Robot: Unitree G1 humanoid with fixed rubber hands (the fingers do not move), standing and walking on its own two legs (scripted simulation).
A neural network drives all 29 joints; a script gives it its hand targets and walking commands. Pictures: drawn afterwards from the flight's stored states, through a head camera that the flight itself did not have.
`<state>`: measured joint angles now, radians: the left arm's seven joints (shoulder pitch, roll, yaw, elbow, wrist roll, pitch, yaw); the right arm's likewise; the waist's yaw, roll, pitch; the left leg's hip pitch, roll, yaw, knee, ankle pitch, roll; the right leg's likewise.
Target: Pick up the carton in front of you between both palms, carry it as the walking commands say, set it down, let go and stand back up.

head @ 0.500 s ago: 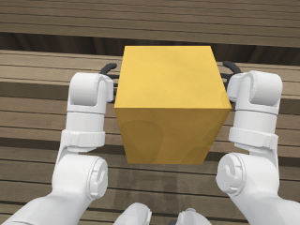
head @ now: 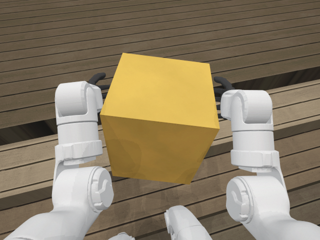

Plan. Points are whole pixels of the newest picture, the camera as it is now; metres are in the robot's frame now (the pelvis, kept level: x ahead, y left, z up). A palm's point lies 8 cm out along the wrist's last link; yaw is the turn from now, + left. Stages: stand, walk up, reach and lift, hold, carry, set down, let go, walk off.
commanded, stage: carry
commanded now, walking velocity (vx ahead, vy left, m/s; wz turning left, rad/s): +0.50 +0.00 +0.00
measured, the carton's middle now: (158, 122) +0.38 -0.04 +0.06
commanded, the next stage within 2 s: none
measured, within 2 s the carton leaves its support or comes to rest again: neither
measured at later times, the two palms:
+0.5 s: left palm out of the picture +0.68 +0.13 +0.30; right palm out of the picture +0.73 -0.17 +0.31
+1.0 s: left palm out of the picture +1.02 +0.11 +0.44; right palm out of the picture +0.98 -0.18 +0.44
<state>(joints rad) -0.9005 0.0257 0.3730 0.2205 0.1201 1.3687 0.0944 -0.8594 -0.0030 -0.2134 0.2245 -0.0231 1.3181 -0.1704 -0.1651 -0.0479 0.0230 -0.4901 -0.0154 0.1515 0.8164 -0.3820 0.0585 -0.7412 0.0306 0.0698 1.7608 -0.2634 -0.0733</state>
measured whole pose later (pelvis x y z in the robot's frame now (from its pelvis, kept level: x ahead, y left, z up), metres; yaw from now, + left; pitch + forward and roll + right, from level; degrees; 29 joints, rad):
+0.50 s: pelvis +0.32 -0.07 +0.14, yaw +1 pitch +3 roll -2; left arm -0.91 0.03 0.19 0.19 -0.01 1.36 0.18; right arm -0.93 -0.04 -0.38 0.15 -0.12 1.39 -0.09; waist 0.15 0.02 0.03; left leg -0.78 -0.04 -0.02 1.73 -0.31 0.10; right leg -0.49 0.01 -0.15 0.73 -0.30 -0.08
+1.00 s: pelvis +0.62 +0.01 +0.29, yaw +0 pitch +3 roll +2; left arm -0.91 0.03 0.35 0.17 0.12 1.38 0.11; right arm -0.88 -0.02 -0.21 0.20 0.00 1.33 -0.18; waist -0.15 -0.03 0.03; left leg -0.37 -0.01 0.14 0.69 -0.37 0.06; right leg -0.88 0.01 0.00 1.72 -0.31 -0.09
